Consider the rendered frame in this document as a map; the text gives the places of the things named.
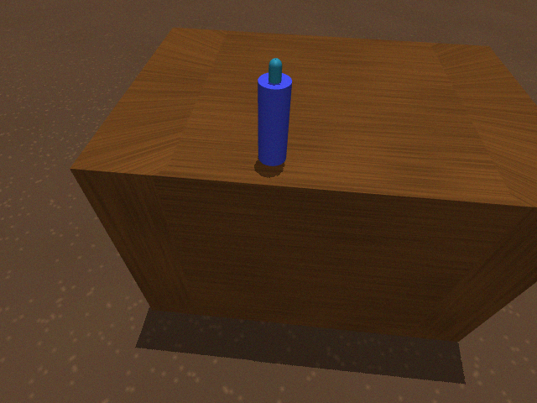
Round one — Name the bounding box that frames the bottle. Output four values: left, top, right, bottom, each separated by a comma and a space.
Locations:
258, 58, 292, 166

